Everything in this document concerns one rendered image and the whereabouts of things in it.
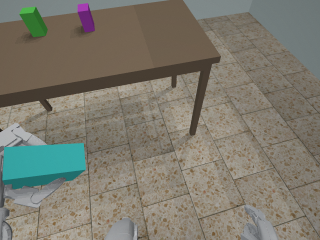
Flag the sponge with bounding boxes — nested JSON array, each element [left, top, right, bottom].
[[2, 143, 86, 189]]

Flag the robot left hand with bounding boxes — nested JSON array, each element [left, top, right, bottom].
[[0, 123, 66, 208]]

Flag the robot left forearm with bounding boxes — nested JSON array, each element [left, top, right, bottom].
[[0, 207, 13, 240]]

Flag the robot right hand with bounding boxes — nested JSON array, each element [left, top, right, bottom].
[[240, 204, 279, 240]]

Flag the robot left thigh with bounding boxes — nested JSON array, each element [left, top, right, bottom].
[[104, 219, 138, 240]]

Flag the table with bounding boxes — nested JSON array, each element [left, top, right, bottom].
[[0, 0, 221, 136]]

